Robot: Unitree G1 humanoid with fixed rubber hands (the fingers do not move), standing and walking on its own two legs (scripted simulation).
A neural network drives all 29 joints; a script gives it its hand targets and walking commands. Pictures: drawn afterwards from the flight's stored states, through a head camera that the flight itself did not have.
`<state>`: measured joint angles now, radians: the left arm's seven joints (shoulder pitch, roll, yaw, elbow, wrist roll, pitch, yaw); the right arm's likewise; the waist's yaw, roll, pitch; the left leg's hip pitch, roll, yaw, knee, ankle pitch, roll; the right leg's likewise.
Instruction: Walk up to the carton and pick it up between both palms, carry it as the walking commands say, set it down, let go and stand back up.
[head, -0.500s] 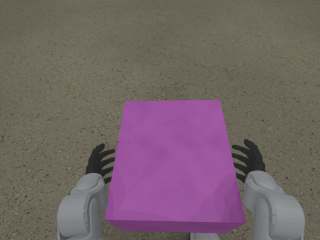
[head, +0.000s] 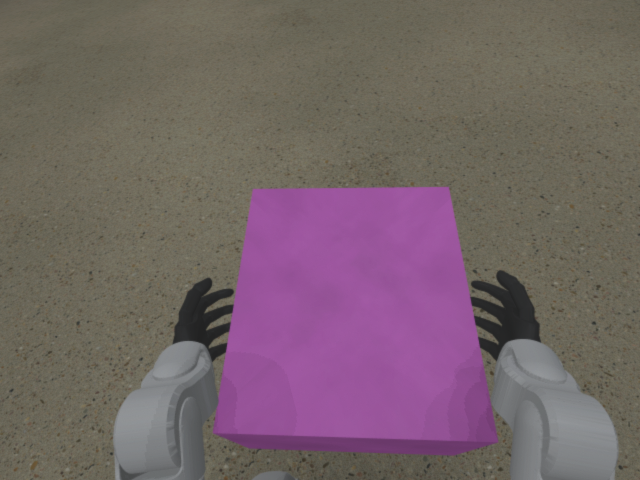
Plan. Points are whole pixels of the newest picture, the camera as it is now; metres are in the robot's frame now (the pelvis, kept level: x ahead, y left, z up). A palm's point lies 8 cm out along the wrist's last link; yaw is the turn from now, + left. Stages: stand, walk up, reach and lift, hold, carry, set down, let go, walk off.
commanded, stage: carry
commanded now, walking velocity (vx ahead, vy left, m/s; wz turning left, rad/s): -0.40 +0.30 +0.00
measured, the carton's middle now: (349, 317) +0.32 -0.03 +0.03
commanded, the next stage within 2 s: none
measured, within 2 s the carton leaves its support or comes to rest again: neither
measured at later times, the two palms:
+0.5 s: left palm out of the picture -0.03 +0.29 +0.07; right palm out of the picture -0.02 -0.04 +0.06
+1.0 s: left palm out of the picture -0.28 +0.41 +0.04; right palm out of the picture -0.27 +0.08 +0.07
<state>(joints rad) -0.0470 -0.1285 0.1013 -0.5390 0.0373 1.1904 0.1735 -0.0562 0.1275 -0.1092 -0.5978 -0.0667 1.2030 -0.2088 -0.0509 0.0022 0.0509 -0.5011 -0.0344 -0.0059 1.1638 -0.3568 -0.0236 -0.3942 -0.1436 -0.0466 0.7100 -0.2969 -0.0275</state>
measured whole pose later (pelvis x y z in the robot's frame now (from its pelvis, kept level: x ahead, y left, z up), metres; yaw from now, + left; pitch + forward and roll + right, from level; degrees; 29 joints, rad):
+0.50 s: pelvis -0.27 +0.12 -0.01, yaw -1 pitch +0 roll +1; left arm -0.04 -0.13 0.10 -0.54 0.05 1.20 0.19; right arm -0.07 0.13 -0.11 -0.53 -0.06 1.16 -0.20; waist 0.05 0.06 0.08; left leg -0.50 -0.04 0.07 0.58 -0.09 0.06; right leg -0.27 -0.02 -0.09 0.78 -0.45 0.03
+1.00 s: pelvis -0.51 +0.25 -0.01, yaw -1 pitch +0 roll +2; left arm 0.00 -0.13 0.12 -0.54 0.06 1.25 0.18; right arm -0.07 0.13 -0.11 -0.51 -0.03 1.23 -0.21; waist 0.00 -0.09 0.08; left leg -0.35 -0.03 0.04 0.67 -0.31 0.02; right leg -0.61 -0.12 0.02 0.87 -0.43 0.04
